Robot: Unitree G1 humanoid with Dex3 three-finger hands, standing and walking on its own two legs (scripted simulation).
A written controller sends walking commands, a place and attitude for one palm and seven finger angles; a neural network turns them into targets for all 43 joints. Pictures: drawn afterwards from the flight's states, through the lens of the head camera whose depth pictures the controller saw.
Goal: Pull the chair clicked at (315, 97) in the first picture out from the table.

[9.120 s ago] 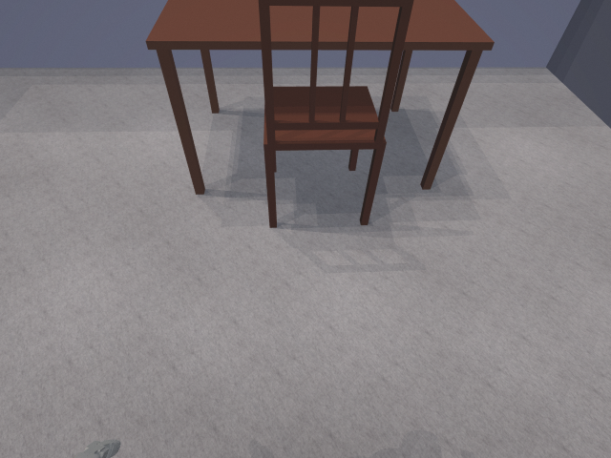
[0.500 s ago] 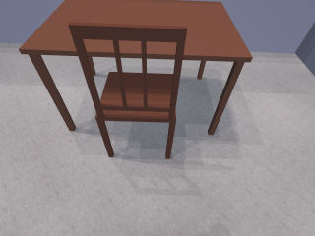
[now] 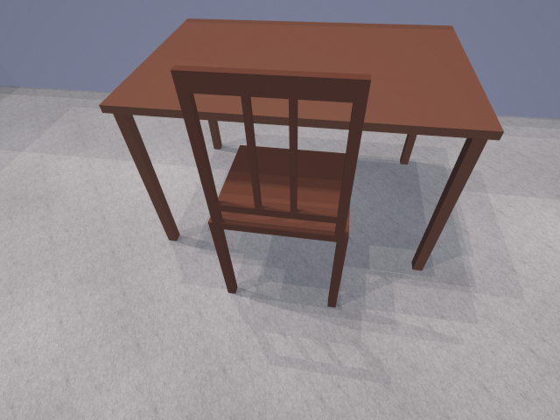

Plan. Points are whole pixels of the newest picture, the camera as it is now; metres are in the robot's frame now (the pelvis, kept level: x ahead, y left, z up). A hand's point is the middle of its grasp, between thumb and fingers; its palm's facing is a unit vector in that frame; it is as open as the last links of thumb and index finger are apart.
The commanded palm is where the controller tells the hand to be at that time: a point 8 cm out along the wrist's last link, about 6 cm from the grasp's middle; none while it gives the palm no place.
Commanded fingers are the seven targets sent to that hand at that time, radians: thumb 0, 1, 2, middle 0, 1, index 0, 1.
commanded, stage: take the last steps up to it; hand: left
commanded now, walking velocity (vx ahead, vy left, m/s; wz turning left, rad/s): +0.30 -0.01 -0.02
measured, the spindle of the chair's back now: (252, 158) +0.73 +0.14 -0.07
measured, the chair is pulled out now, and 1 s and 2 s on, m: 0.00 0.00 0.00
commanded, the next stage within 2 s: come to a stop and stand still in 0.62 s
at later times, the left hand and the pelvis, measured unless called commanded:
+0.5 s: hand (175, 371) +0.23 +0.23 -0.17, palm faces +0.00 -0.98 -0.21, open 7.3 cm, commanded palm none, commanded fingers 0.00 0.90 0.90 -0.20 -0.30 -0.20 -0.30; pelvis +0.15 +0.04 -0.01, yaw -2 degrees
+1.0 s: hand (209, 332) +0.32 +0.19 -0.20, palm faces +0.02 -0.98 -0.20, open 7.3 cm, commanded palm none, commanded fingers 0.00 0.90 0.90 -0.20 -0.30 -0.20 -0.30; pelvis +0.28 +0.01 -0.02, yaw -3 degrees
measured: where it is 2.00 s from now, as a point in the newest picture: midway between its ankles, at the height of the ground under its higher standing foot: outside the picture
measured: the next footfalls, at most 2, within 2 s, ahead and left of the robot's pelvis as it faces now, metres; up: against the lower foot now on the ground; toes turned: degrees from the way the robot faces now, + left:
left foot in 0.14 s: +0.11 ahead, +0.15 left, +0.00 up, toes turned +7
right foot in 0.60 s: +0.32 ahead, -0.10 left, +0.00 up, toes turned -9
